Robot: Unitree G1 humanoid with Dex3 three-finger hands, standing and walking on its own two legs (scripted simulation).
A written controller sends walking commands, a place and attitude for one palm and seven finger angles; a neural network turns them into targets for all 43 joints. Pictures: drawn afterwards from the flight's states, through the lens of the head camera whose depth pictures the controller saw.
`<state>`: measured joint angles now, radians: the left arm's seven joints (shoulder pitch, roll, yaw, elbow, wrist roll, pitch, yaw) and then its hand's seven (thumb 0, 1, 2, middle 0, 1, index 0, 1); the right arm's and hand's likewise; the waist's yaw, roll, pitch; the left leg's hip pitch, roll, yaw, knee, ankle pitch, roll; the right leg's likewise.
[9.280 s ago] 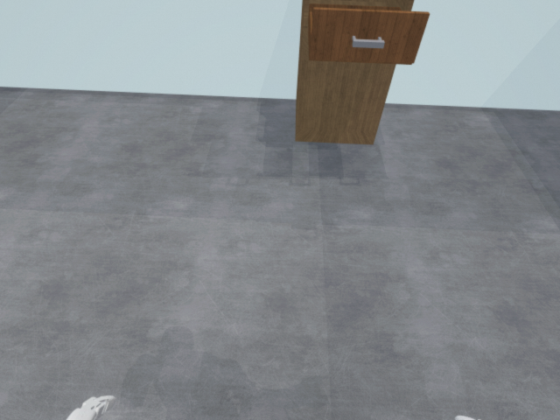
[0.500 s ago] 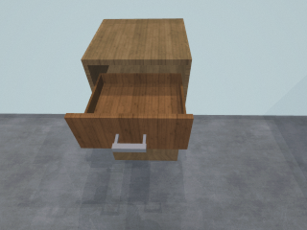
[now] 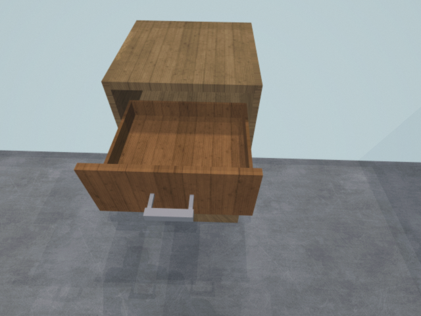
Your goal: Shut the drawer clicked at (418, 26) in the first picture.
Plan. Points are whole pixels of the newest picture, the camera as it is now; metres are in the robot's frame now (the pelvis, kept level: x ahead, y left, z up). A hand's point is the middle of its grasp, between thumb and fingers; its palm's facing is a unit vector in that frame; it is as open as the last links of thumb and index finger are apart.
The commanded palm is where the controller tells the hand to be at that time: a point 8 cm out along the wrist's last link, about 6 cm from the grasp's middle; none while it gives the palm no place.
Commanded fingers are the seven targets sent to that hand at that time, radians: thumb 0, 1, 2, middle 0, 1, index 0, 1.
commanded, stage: come to a stop and stand still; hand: left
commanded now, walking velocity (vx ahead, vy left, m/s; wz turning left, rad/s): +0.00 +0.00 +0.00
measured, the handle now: (170, 206) +0.36 +0.12 -0.05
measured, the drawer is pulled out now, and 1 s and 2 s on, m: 0.30 0.30 0.30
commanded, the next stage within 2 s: look again from close up in 0.32 s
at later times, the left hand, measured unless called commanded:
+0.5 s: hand out of the picture +0.01 +0.15 -0.18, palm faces +0.02 -0.98 -0.19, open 7.3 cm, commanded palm none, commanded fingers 0.00 0.90 0.90 -0.20 -0.30 -0.20 -0.30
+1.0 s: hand out of the picture +0.00 +0.13 -0.18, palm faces +0.04 -0.99 -0.17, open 7.3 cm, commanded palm none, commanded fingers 0.00 0.90 0.90 -0.20 -0.30 -0.20 -0.30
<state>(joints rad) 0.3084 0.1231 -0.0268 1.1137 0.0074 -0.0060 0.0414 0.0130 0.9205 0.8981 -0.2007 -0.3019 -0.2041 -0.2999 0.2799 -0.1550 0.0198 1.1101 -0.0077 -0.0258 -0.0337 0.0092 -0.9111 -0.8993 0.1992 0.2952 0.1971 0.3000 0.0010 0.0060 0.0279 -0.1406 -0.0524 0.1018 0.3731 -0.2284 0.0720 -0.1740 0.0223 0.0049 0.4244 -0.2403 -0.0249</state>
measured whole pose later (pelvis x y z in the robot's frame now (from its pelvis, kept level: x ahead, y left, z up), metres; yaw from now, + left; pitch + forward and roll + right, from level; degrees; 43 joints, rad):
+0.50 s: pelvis +0.02 -0.01 +0.00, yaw +0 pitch -1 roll +0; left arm 0.30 0.14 -0.03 1.11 0.00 -0.01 0.05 0.01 0.92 0.90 -0.20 -0.30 -0.20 -0.30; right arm 0.29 -0.13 0.02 1.15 -0.01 -0.03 -0.04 0.01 -0.90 -0.90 0.20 0.30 0.20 0.30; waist 0.00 0.00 0.03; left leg -0.10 -0.04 0.09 0.37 -0.26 0.05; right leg -0.13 0.04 0.00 0.41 -0.26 -0.05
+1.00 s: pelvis +0.02 -0.02 +0.00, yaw +0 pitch -1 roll +0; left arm 0.32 0.12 -0.03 1.12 0.00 -0.02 0.04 0.01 0.91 0.90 -0.20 -0.30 -0.20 -0.30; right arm 0.30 -0.12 0.02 1.15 -0.01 -0.03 -0.04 0.01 -0.91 -0.90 0.20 0.30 0.20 0.30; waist 0.00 -0.01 0.02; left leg -0.10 -0.02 0.08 0.37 -0.26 0.04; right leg -0.12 0.05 -0.01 0.39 -0.26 -0.06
